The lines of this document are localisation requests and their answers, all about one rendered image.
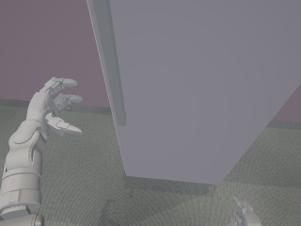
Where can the fridge door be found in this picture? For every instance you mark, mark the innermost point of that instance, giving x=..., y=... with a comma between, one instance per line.
x=200, y=80

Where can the left robot upper arm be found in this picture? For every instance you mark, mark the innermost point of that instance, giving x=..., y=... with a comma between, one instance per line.
x=27, y=220

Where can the handle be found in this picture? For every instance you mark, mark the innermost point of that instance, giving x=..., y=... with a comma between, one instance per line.
x=104, y=20

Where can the robot right hand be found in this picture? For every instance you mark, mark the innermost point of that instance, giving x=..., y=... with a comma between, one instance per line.
x=248, y=218

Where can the robot left forearm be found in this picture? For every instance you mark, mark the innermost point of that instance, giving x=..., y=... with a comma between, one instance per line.
x=20, y=188

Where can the robot left hand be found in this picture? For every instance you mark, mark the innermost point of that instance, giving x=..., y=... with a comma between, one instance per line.
x=42, y=104

